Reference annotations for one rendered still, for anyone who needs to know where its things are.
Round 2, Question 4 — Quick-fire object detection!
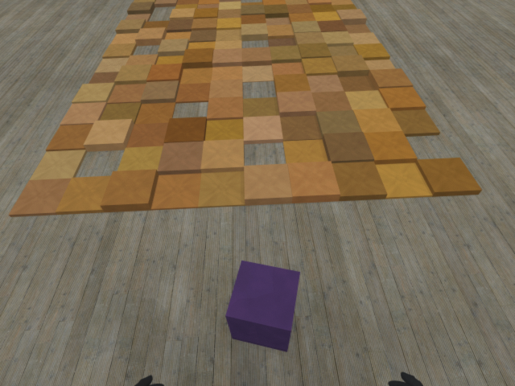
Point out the carton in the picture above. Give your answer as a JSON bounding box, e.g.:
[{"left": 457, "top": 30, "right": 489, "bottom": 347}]
[{"left": 225, "top": 261, "right": 300, "bottom": 352}]

